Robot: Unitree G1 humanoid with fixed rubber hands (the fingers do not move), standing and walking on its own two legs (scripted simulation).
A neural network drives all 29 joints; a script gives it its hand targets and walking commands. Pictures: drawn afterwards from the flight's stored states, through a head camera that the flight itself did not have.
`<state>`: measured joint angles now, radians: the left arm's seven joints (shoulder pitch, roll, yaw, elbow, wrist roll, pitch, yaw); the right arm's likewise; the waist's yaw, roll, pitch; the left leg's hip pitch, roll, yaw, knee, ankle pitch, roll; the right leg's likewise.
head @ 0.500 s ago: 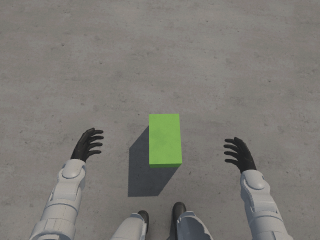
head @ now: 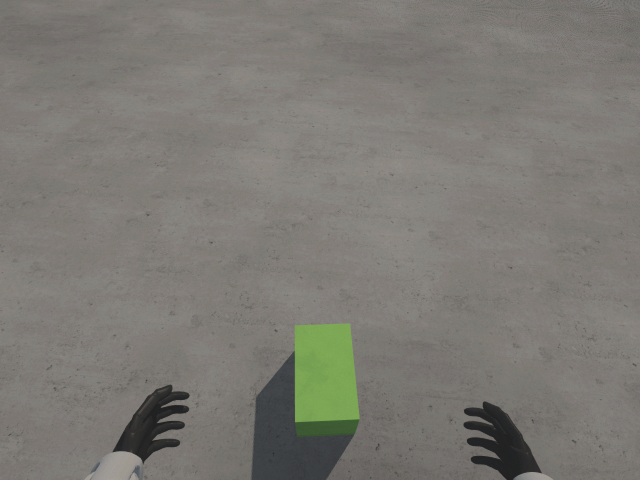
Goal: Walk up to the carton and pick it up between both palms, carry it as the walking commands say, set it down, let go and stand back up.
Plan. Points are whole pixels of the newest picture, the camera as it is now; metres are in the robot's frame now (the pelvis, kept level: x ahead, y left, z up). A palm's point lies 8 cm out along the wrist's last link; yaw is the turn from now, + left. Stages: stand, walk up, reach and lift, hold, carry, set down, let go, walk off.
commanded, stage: let go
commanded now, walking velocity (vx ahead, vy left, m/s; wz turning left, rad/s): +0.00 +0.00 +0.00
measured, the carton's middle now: (324, 379) +0.48 +0.00 -0.69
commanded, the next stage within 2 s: stand in 0.24 s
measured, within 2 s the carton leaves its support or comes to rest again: neither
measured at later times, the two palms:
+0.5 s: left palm (99, 465) +0.15 +0.28 -0.08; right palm (558, 473) +0.16 -0.29 -0.09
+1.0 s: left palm (94, 467) +0.15 +0.29 -0.09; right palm (558, 475) +0.16 -0.30 -0.09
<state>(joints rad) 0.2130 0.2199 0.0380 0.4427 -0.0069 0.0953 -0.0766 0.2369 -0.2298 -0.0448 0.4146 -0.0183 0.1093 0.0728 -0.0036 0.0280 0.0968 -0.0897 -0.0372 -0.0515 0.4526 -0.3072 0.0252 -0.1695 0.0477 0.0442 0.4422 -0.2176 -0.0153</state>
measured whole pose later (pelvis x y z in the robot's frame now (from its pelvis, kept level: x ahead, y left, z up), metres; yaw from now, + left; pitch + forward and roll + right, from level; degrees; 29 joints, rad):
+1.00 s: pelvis +0.03 -0.01 +0.00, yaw +1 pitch -1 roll +0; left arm 0.14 0.34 0.03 0.86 0.03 0.00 0.02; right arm 0.18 -0.36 -0.02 0.81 -0.03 0.00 -0.03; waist 0.01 0.01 0.01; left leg -0.08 -0.04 -0.07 0.42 -0.33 0.02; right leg -0.17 0.04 0.02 0.45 -0.27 -0.03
